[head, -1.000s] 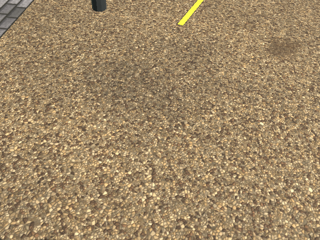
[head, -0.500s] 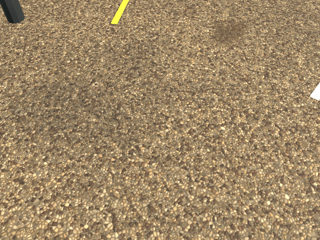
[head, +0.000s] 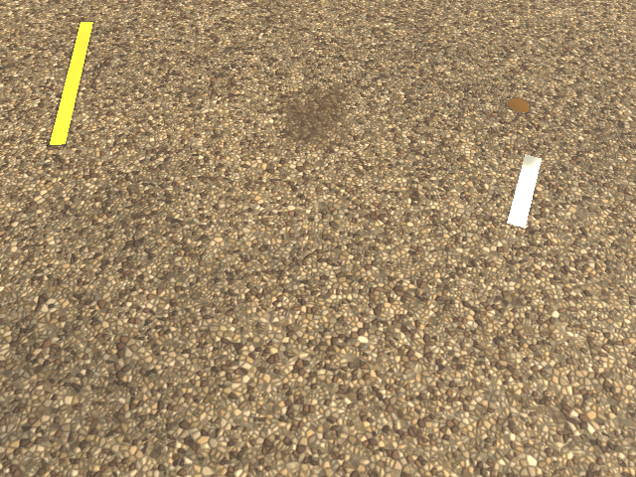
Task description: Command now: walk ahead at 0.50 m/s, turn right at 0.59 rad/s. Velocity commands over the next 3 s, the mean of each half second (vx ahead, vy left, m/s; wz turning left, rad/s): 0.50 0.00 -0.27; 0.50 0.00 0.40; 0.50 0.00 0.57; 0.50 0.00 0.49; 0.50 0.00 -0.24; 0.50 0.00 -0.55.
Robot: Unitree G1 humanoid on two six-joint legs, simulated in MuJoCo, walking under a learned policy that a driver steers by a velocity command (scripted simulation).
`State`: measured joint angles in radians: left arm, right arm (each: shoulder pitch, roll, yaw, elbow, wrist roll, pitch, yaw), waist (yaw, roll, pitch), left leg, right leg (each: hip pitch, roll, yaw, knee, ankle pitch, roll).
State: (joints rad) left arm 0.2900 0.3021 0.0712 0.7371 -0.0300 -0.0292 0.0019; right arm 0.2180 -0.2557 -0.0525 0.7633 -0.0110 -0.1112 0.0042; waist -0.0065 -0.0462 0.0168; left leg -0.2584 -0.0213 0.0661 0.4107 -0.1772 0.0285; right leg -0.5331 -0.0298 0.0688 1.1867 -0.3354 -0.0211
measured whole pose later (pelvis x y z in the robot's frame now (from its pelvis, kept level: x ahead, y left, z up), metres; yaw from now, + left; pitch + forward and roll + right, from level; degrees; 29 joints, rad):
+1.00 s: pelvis +0.55 -0.03 -0.01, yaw +9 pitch +2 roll -1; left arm 0.24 0.28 0.06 0.78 -0.02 -0.11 0.00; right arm 0.20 -0.30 -0.07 0.71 0.02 -0.06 0.04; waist 0.00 0.00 0.05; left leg -0.42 -0.08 0.02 0.56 -0.18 0.10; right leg -0.37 -0.04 0.03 1.22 -0.42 0.00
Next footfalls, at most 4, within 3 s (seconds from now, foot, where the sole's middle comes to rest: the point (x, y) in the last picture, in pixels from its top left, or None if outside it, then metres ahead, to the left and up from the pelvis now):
0.34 right None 0.32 -0.17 -0.78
0.88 left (299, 406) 0.64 0.05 -0.78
1.36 right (355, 291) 0.95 -0.09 -0.78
1.88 left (209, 258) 1.05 0.29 -0.78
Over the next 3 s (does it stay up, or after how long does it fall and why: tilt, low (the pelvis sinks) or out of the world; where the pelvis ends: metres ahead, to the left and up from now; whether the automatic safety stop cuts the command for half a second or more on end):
stays up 1.53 0.46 -0.01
